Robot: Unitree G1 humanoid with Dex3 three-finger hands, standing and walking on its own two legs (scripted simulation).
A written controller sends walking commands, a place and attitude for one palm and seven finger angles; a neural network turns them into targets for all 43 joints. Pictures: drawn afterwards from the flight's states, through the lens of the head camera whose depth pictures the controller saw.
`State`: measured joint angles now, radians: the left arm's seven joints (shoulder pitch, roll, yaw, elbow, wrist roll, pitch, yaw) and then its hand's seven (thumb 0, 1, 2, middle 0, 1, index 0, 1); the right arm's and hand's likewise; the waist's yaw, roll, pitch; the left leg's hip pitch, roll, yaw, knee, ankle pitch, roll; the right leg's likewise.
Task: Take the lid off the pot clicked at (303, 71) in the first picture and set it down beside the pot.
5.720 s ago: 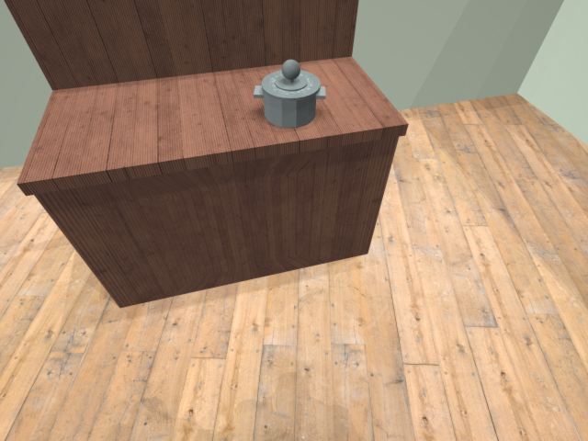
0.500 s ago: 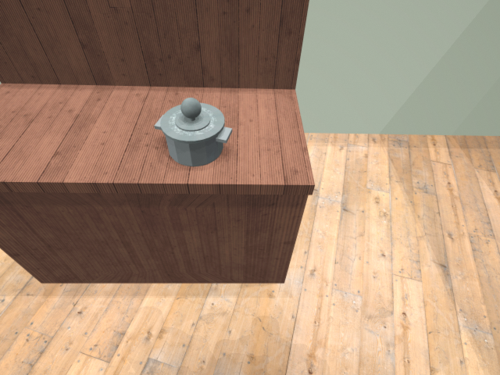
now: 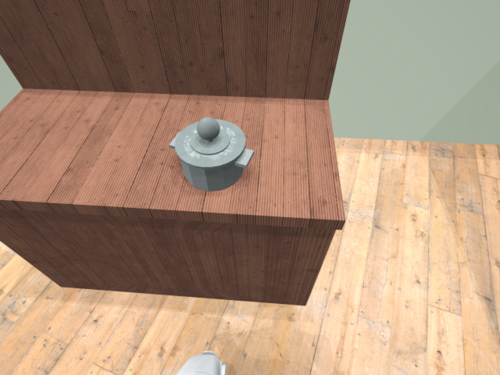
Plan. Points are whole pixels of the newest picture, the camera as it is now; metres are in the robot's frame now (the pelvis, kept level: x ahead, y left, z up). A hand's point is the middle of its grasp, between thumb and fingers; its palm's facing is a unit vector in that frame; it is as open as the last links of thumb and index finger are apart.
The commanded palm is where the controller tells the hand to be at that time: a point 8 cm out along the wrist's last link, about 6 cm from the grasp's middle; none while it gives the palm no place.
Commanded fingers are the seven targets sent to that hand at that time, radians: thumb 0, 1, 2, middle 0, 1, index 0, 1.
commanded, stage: take the last steps up to it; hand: left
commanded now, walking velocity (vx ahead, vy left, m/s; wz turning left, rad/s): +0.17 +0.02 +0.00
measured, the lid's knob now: (208, 128) +0.59 +0.16 +0.04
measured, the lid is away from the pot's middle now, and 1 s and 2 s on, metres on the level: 0.01 0.01 0.01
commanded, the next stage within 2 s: come to a stop and stand still in 0.08 s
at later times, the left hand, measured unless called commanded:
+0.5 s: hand (149, 367) +0.15 +0.21 -0.18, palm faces -0.01 -0.97 -0.23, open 7.3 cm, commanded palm none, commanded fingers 0.00 0.90 0.90 -0.20 -0.30 -0.20 -0.30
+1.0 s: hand out of the picture +0.13 +0.20 -0.17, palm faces -0.03 -0.96 -0.26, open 7.4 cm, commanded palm none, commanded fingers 0.00 0.90 0.90 -0.20 -0.30 -0.20 -0.30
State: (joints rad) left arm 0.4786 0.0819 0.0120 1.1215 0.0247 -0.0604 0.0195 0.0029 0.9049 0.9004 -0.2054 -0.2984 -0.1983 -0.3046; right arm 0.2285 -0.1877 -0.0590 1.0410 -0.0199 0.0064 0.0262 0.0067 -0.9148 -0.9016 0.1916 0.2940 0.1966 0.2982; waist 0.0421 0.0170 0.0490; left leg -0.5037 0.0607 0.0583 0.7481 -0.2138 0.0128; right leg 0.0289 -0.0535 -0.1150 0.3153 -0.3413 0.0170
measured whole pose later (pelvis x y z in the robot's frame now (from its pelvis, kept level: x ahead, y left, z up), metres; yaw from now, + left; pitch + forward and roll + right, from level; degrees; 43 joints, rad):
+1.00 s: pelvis +0.08 +0.02 -0.01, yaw -1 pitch -1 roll +1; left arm 0.27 0.16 -0.01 1.00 0.02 0.01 0.05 0.00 0.91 0.90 -0.20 -0.30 -0.20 -0.30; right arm 0.27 -0.18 -0.05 1.03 -0.02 0.04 0.00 0.00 -0.91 -0.90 0.20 0.29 0.20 0.30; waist -0.02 0.04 0.01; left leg -0.27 0.01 0.09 0.57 -0.30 0.02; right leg -0.33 -0.01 -0.06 0.56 -0.23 -0.04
